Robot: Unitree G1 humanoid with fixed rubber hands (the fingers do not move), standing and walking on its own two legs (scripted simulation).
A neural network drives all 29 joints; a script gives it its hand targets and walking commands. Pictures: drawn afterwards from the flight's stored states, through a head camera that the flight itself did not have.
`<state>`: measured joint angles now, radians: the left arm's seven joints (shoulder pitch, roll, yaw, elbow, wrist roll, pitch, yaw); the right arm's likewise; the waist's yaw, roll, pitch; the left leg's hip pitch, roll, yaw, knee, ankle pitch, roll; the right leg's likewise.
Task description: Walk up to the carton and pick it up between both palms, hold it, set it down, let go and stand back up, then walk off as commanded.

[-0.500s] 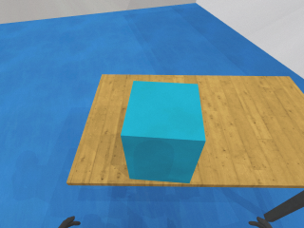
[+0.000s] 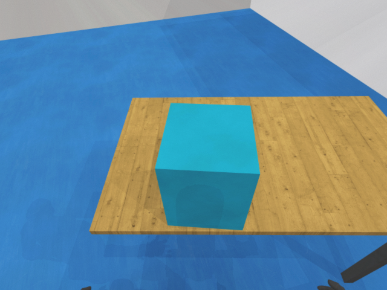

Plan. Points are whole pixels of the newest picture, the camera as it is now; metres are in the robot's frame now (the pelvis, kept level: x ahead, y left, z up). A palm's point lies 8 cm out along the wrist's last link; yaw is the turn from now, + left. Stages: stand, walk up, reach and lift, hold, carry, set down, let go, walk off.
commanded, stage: stand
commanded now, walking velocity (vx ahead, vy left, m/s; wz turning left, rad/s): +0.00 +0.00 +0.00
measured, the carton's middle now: (207, 167) +0.41 +0.01 -0.01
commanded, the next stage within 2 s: walk off in 1.54 s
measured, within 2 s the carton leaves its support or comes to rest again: neither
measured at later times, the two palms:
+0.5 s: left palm out of the picture +0.06 +0.29 -0.11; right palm out of the picture +0.08 -0.28 -0.11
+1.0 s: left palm out of the picture +0.07 +0.29 -0.11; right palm out of the picture +0.08 -0.28 -0.11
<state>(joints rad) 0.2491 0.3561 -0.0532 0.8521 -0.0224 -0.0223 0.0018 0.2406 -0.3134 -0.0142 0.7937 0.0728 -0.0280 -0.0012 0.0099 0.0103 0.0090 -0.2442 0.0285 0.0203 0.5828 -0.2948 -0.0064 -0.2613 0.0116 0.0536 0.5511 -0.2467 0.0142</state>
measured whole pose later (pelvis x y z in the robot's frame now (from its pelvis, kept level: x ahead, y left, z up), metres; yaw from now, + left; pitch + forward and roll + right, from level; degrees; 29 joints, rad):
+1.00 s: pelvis -0.01 +0.00 +0.00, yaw +0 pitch -3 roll +0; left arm 0.21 0.36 -0.05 0.96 -0.02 -0.02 0.00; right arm 0.21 -0.32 -0.01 0.90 0.07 -0.02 0.00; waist 0.01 0.01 0.01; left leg -0.24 0.03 0.02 0.57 -0.28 -0.01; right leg -0.26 0.01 0.05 0.55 -0.24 0.01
